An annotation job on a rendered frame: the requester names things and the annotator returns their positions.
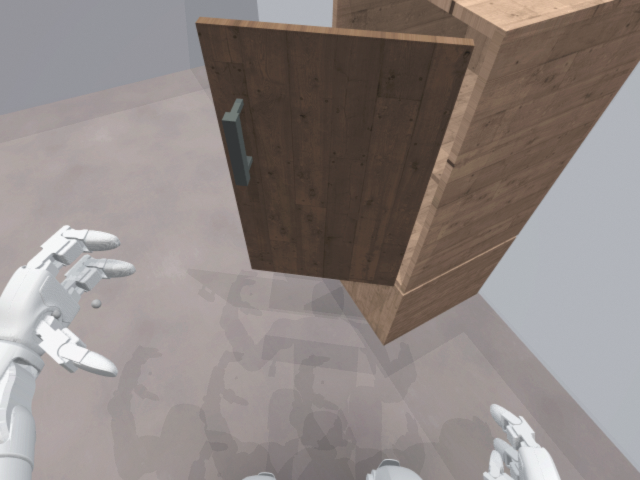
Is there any handle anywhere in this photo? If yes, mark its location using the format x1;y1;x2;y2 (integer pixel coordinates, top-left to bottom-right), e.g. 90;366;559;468
222;98;253;186

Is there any right robot hand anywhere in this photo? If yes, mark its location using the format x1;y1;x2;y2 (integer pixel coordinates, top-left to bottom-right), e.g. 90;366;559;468
483;404;561;480

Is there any cupboard door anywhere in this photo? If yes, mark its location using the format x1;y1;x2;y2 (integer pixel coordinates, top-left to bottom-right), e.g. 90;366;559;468
195;17;475;286

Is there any left robot forearm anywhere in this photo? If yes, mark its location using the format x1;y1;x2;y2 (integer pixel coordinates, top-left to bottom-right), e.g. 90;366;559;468
0;340;45;480

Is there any left robot hand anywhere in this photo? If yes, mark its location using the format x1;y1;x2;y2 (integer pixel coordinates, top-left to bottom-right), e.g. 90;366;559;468
0;225;136;377

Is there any right robot shin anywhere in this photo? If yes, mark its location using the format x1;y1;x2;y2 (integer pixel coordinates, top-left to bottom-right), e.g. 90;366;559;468
377;459;400;469

